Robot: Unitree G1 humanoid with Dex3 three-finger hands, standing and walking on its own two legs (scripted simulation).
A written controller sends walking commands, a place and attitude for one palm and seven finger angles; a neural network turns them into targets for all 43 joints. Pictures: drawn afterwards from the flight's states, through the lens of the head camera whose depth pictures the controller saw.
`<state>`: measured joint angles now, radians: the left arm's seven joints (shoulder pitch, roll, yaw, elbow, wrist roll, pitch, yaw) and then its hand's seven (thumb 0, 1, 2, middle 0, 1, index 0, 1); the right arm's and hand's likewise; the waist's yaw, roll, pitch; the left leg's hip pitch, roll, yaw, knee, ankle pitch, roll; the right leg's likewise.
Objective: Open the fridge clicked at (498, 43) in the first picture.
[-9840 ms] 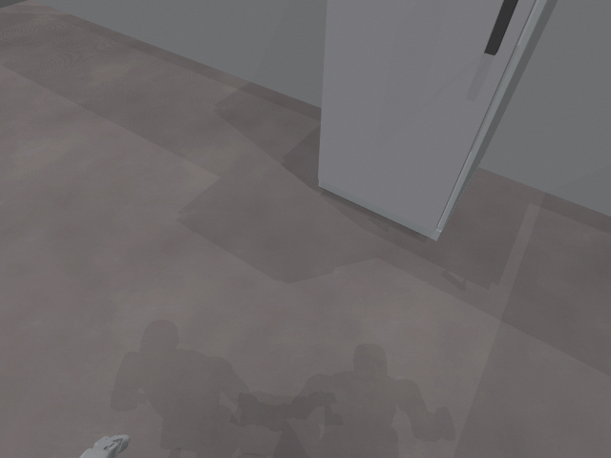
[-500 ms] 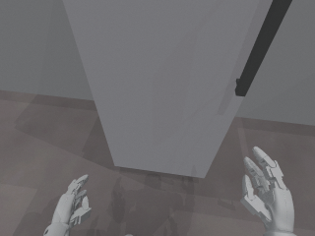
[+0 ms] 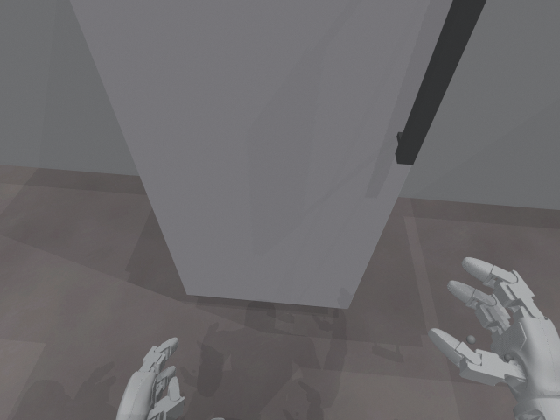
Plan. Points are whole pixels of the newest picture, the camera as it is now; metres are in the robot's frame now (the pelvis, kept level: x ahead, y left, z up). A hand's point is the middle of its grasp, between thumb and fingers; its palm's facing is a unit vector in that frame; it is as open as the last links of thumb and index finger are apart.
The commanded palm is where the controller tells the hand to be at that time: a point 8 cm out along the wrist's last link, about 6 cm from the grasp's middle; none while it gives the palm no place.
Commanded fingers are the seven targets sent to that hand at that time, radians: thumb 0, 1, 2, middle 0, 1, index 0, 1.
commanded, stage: raise the hand to about handle height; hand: right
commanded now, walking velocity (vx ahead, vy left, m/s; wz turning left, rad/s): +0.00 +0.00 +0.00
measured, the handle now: (453, 19) +0.54 -0.18 +0.31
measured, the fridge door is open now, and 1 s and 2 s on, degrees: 0 0 0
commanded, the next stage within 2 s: move the hooked fingers beside the handle in 1.32 s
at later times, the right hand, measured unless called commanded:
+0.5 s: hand (547, 273) +0.26 -0.26 +0.17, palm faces +0.10 +0.99 -0.06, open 13.5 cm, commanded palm +0.22 -0.30 +0.18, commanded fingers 0.00 0.50 -0.30 0.30 1.20 0.30 1.20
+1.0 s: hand out of the picture +0.29 -0.28 +0.23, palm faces +0.10 +0.99 -0.06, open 14.0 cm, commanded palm +0.25 -0.32 +0.24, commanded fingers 0.00 0.50 -0.30 0.30 1.20 0.30 1.20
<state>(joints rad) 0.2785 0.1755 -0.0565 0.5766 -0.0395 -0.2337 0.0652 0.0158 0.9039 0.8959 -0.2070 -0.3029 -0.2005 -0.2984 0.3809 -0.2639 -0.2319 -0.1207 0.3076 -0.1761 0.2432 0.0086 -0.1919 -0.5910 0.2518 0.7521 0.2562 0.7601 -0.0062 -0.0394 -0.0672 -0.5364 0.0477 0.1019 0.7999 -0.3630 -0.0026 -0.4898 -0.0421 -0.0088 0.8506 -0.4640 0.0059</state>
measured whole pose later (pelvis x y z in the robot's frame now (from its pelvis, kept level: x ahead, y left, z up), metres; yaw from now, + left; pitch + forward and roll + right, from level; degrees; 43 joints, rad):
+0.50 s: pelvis +0.01 +0.00 +0.03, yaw +0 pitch -1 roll +1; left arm 0.22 0.25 -0.07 0.59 -0.06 -0.30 0.11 0.01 0.91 0.90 -0.20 -0.30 -0.20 -0.30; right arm 0.09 -0.36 -0.38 -0.04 0.34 0.06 0.34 0.00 0.39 -0.34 0.29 1.12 0.30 1.13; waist -0.06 -0.04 -0.03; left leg -0.26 0.05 0.11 0.56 -0.28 -0.01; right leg -0.21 -0.03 -0.01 0.60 -0.37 0.00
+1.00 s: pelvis +0.01 +0.00 +0.04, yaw +0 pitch -3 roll +0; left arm 0.23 0.28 -0.08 0.60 -0.09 -0.21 0.10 0.02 0.91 0.90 -0.20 -0.30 -0.20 -0.30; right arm -0.17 -0.48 -0.49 0.12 0.34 0.25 0.42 -0.01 0.50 -0.30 0.30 1.19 0.30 1.20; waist -0.05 -0.06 -0.01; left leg -0.20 0.04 0.10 0.47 -0.22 0.00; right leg -0.13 -0.03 -0.02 0.48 -0.30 0.01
